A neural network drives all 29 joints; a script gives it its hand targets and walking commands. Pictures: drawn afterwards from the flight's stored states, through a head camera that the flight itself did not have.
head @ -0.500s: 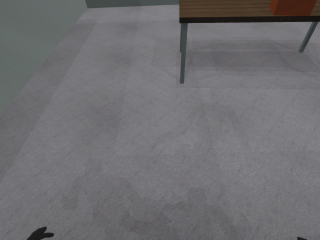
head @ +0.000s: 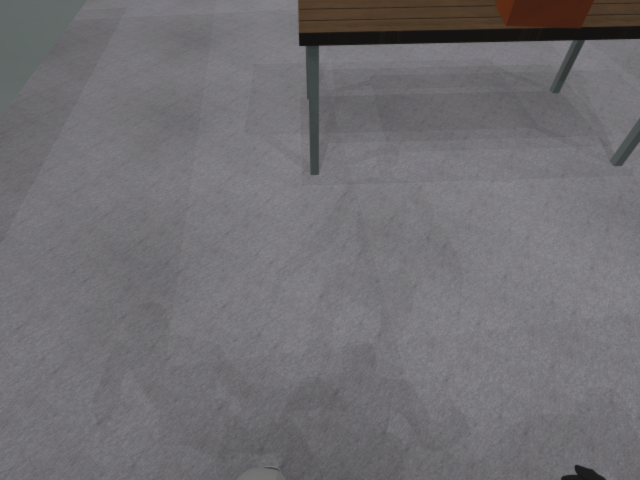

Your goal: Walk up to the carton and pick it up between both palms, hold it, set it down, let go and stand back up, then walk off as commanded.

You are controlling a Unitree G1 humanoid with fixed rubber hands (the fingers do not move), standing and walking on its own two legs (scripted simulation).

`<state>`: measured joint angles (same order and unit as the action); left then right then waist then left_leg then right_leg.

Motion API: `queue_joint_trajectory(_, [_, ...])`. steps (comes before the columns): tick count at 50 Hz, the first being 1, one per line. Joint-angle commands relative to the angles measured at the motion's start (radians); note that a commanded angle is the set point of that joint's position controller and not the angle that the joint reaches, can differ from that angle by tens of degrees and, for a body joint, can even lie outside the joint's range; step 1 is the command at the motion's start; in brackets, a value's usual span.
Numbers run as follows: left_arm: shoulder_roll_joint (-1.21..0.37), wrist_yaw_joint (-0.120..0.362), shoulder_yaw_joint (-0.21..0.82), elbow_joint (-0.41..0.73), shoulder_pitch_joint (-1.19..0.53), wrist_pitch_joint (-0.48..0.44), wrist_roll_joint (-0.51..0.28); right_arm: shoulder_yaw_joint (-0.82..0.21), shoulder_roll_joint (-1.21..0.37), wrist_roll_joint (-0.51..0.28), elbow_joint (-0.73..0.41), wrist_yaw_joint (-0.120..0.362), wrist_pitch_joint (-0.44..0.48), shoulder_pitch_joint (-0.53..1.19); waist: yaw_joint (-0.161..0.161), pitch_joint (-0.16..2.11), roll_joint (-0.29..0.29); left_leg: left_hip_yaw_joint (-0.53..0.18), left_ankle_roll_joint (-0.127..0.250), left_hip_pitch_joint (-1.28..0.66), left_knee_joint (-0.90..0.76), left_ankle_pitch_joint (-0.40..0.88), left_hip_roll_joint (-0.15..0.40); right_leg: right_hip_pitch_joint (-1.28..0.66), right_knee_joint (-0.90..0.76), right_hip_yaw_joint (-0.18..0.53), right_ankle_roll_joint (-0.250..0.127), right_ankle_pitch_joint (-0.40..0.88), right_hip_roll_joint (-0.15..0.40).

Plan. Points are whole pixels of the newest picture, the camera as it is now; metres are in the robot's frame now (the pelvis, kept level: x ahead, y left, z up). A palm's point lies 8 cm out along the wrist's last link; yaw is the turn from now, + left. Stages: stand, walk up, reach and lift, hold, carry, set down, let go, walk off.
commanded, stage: walk up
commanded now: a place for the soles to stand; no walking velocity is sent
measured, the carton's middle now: out of the picture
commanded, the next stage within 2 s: none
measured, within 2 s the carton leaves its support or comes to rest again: neither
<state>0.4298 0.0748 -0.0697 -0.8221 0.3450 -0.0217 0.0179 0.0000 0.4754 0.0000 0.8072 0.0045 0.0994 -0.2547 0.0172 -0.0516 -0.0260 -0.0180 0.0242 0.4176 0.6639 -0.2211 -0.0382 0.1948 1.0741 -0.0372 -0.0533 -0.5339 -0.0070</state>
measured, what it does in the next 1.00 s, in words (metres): walks ahead: right foot, then left foot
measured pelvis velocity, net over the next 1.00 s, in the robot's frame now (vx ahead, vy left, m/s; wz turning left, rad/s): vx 0.46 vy -0.20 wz -0.12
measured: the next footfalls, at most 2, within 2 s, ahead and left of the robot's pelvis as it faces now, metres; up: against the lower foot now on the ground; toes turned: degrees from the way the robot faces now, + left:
right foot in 0.36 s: +0.30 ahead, -0.25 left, +0.00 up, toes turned -9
left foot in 0.78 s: +0.56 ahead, -0.06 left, +0.00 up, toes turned -8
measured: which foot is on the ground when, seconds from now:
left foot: down 0.00-0.34, up 0.36-0.76, down 0.78-1.00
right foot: up 0.00-0.34, down 0.36-0.82, up 0.84-1.00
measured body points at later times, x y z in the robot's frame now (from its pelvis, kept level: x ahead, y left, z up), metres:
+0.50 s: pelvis +0.24 -0.15 +0.00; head +0.27 -0.17 +0.45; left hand +0.35 +0.18 -0.08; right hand +0.31 -0.49 -0.10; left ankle +0.21 +0.02 -0.63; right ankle +0.26 -0.24 -0.71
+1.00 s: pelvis +0.46 -0.20 +0.00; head +0.47 -0.18 +0.45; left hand +0.63 +0.11 -0.10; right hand +0.47 -0.54 -0.08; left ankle +0.52 -0.06 -0.71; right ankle +0.47 -0.30 -0.65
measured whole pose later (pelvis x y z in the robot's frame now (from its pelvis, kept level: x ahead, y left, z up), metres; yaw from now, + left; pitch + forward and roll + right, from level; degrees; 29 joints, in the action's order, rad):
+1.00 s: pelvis +0.46 -0.20 +0.00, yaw -7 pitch -4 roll +1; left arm 0.44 0.09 -0.11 -0.82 0.17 0.00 0.03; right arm 0.00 0.45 0.00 0.81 -0.03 0.10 -0.33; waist -0.04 -0.09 -0.07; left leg -0.04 0.02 0.30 0.69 -0.32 0.01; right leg 0.50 1.16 -0.07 -0.05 -0.48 0.04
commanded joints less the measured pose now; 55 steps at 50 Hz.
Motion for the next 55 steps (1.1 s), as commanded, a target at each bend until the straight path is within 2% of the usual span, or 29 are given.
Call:
queue_joint_trajectory(1, [0.256, 0.002, -0.076, 0.141, -0.19, -0.03, 0.002, 0.121, 0.32, -0.005, 0.001, -0.053, 0.036, -0.179, -0.082, -0.023, 0.029, -0.535, 0.278, -0.296, -0.353, -0.044, 0.332, 0.511, 0.173, 0.171, 0.044, 0.08, 0.086])
queue_joint_trajectory(4, [0.238, 0.034, -0.088, 0.123, -0.18, -0.006, 0.008, 0.115, 0.311, 0.003, -0.015, -0.045, 0.044, -0.074, -0.017, -0.036, 0.111, -0.374, 0.232, -0.151, -0.388, -0.143, 0.276, 0.422, 0.014, 0.139, 0.056, 0.137, 0.118])
queue_joint_trajectory(6, [0.248, 0.053, -0.094, 0.132, -0.217, 0.008, 0.008, 0.129, 0.343, 0.002, -0.039, -0.045, 0.046, -0.003, -0.003, -0.054, 0.184, -0.362, 0.235, -0.073, -0.435, -0.324, 0.298, 0.399, -0.084, 0.145, 0.084, 0.193, 0.152])
queue_joint_trajectory(8, [0.268, 0.064, -0.105, 0.127, -0.301, 0.008, 0.001, 0.14, 0.354, 0.001, -0.029, -0.049, 0.055, 0.002, -0.01, -0.101, 0.193, -0.358, 0.233, -0.026, -0.455, -0.346, 0.31, 0.397, -0.147, 0.143, 0.105, 0.256, 0.177])
queue_joint_trajectory(12, [0.26, 0.076, -0.112, 0.12, -0.366, -0.002, -0.006, 0.142, 0.362, 0.006, -0.008, -0.05, 0.058, -0.021, -0.023, -0.092, 0.171, -0.276, 0.203, -0.033, -0.4, -0.198, 0.309, 0.305, -0.266, 0.117, 0.091, 0.32, 0.179])
queue_joint_trajectory(14, [0.256, 0.071, -0.121, 0.093, -0.294, -0.011, -0.013, 0.142, 0.355, 0.008, -0.006, -0.047, 0.053, 0.022, 0.044, -0.007, 0.174, -0.166, 0.159, 0.005, -0.256, 0.043, 0.293, 0.076, -0.354, 0.058, 0.086, 0.315, 0.148])
queue_joint_trajectory(15, [0.254, 0.059, -0.131, 0.056, -0.15, -0.016, -0.019, 0.133, 0.334, 0.009, -0.005, -0.043, 0.045, 0.05, 0.135, 0.081, 0.106, -0.07, 0.11, 0.06, -0.01, 0.204, 0.232, -0.153, -0.469, 0.063, 0.071, 0.344, 0.122])
queue_joint_trajectory(16, [0.295, 0.038, -0.156, 0.008, 0.038, -0.025, -0.016, 0.107, 0.251, 0.013, 0.002, -0.04, 0.036, -0.01, 0.205, 0.193, -0.074, -0.002, 0.057, 0.163, 0.338, 0.188, 0.148, -0.399, -0.495, 0.083, 0.07, 0.257, 0.061])
queue_joint_trajectory(17, [0.349, 0.011, -0.167, -0.009, 0.129, -0.031, -0.002, 0.072, 0.143, 0.018, -0.021, -0.035, 0.035, -0.02, 0.233, 0.223, -0.321, -0.02, 0.028, 0.363, 0.575, -0.297, 0.012, -0.491, -0.626, 0.334, 0.082, 0.111, 0.228])
queue_joint_trajectory(18, [0.391, -0.003, -0.163, 0.025, 0.102, -0.036, -0.01, 0.066, 0.151, 0.022, -0.042, -0.046, 0.026, -0.063, 0.181, 0.214, -0.316, -0.109, 0.024, 0.416, 0.705, -0.358, -0.029, -0.413, -0.77, 0.596, 0.069, 0.032, 0.366])
queue_joint_trajectory(19, [0.398, -0.011, -0.162, 0.044, -0.044, -0.03, -0.035, 0.098, 0.224, -0.002, -0.038, -0.058, 0.023, -0.075, 0.118, 0.2, -0.239, -0.14, 0.007, 0.405, 0.762, -0.25, 0.013, -0.352, -0.907, 0.682, 0.055, -0.043, 0.396])
queue_joint_trajectory(20, [0.359, -0.019, -0.149, 0.055, -0.126, -0.033, -0.033, 0.107, 0.25, -0.007, -0.014, -0.059, 0.027, -0.071, 0.076, 0.163, -0.129, -0.126, -0.001, 0.364, 0.745, -0.152, 0.062, -0.284, -0.873, 0.593, 0.067, 0.031, 0.369])
queue_joint_trajectory(21, [0.313, -0.026, -0.128, 0.056, -0.136, -0.041, -0.025, 0.107, 0.263, -0.01, 0.006, -0.055, 0.029, -0.073, 0.063, 0.14, -0.05, -0.1, -0.013, 0.36, 0.678, -0.106, 0.079, -0.286, -0.785, 0.439, 0.065, 0.287, 0.317])
queue_joint_trajectory(22, [0.271, -0.03, -0.111, 0.047, -0.117, -0.045, -0.023, 0.096, 0.226, -0.017, 0.031, -0.047, 0.025, -0.086, 0.042, 0.123, -0.053, -0.081, -0.018, 0.311, 0.61, -0.078, 0.098, -0.217, -0.737, 0.304, 0.074, 0.511, 0.265])
queue_joint_trajectory(23, [0.261, -0.027, -0.101, 0.055, -0.113, -0.049, -0.016, 0.094, 0.213, -0.02, 0.031, -0.041, 0.02, -0.087, 0.035, 0.11, -0.092, -0.066, -0.016, 0.297, 0.562, -0.086, 0.107, -0.193, -0.713, 0.253, 0.047, 0.601, 0.258])
queue_joint_trajectory(28, [0.243, -0.019, -0.091, 0.108, -0.107, -0.054, 0.0, 0.09, 0.177, -0.017, -0.015, -0.026, 0.001, -0.025, 0.03, 0.033, -0.109, 0.019, -0.022, 0.254, 0.262, -0.033, 0.077, -0.104, -0.739, 0.087, -0.009, 0.683, 0.198])
queue_joint_trajectory(30, [0.251, -0.015, -0.094, 0.11, -0.099, -0.048, 0.003, 0.09, 0.174, -0.018, -0.043, -0.018, 0.001, 0.045, 0.047, -0.026, -0.139, 0.052, -0.025, 0.248, 0.126, 0.021, 0.077, -0.071, -0.763, 0.08, -0.033, 0.547, 0.194])
queue_joint_trajectory(34, [0.26, -0.007, -0.086, 0.117, -0.095, -0.037, 0.004, 0.095, 0.175, -0.012, -0.074, -0.008, 0.01, 0.069, 0.051, -0.042, -0.13, 0.166, -0.003, 0.077, -0.017, 0.121, 0.053, -0.008, -0.743, 0.04, -0.051, 0.518, 0.192])
queue_joint_trajectory(35, [0.261, -0.007, -0.083, 0.124, -0.094, -0.035, 0.009, 0.098, 0.182, -0.015, -0.058, -0.007, 0.01, 0.022, 0.035, 0.014, -0.108, 0.152, 0.013, -0.025, -0.013, 0.111, 0.036, 0.008, -0.671, 0.031, -0.061, 0.571, 0.182])
queue_joint_trajectory(37, [0.252, -0.013, -0.079, 0.14, -0.129, -0.032, 0.009, 0.117, 0.203, -0.011, 0.004, -0.02, 0.011, -0.192, -0.078, 0.086, -0.048, 0.146, 0.06, -0.267, -0.04, 0.066, 0.0, 0.067, -0.383, -0.02, -0.033, 0.789, 0.152])
queue_joint_trajectory(38, [0.241, -0.016, -0.075, 0.151, -0.146, -0.028, 0.011, 0.137, 0.229, -0.008, 0.042, -0.033, 0.012, -0.347, -0.174, 0.138, 0.014, 0.101, 0.094, -0.429, -0.073, 0.012, 0.014, 0.16, -0.123, -0.053, -0.003, 0.73, 0.114])
queue_joint_trajectory(39, [0.193, -0.021, -0.067, 0.147, -0.096, -0.025, 0.009, 0.168, 0.305, 0.005, 0.057, -0.043, 0.009, -0.436, -0.208, 0.181, 0.139, -0.166, 0.171, -0.537, -0.113, -0.196, 0.113, 0.279, 0.15, -0.034, 0.022, 0.525, 0.057])
queue_joint_trajectory(40, [0.139, -0.018, -0.06, 0.162, -0.054, -0.019, 0.009, 0.171, 0.377, 0.015, 0.016, -0.053, 0.01, -0.37, -0.126, 0.122, 0.286, -0.701, 0.259, -0.568, -0.252, -0.237, 0.313, 0.518, 0.266, 0.011, 0.052, 0.006, -0.058])
queue_joint_trajectory(41, [0.251, -0.021, -0.085, 0.173, -0.111, -0.009, 0.013, 0.16, 0.36, -0.005, -0.018, -0.055, 0.01, -0.293, -0.103, 0.118, 0.156, -0.959, 0.344, -0.534, -0.37, -0.405, 0.42, 0.598, 0.309, 0.148, 0.056, -0.039, -0.012])
queue_joint_trajectory(42, [0.289, -0.019, -0.09, 0.157, -0.13, -0.002, 0.012, 0.15, 0.346, -0.017, -0.022, -0.057, 0.01, -0.241, -0.073, 0.024, 0.051, -0.89, 0.322, -0.424, -0.408, -0.478, 0.417, 0.587, 0.301, 0.181, 0.05, -0.005, 0.031])
queue_joint_trajectory(44, [0.262, -0.008, -0.091, 0.148, -0.19, -0.003, 0.008, 0.131, 0.306, -0.008, -0.017, -0.067, 0.018, -0.216, -0.072, -0.033, 0.027, -0.685, 0.282, -0.305, -0.352, -0.233, 0.35, 0.534, 0.228, 0.19, 0.053, 0.045, 0.07])
queue_joint_trajectory(48, [0.235, 0.028, -0.102, 0.151, -0.207, 0.023, 0.017, 0.124, 0.305, 0.011, -0.022, -0.064, 0.03, -0.115, -0.017, -0.058, 0.141, -0.48, 0.233, -0.1, -0.365, -0.285, 0.277, 0.438, 0.038, 0.159, 0.067, 0.115, 0.111])
queue_joint_trajectory(52, [0.25, 0.05, -0.118, 0.152, -0.298, 0.024, 0.011, 0.146, 0.34, 0.01, -0.023, -0.069, 0.042, -0.076, -0.019, -0.094, 0.195, -0.442, 0.232, -0.015, -0.36, -0.342, 0.3, 0.418, -0.1, 0.168, 0.102, 0.214, 0.167])
queue_joint_trajectory(55, [0.263, 0.056, -0.128, 0.157, -0.364, 0.01, 0.007, 0.153, 0.347, 0.011, -0.012, -0.072, 0.045, -0.107, -0.03, -0.077, 0.186, -0.414, 0.219, -0.051, -0.295, -0.212, 0.307, 0.384, -0.167, 0.167, 0.103, 0.229, 0.168])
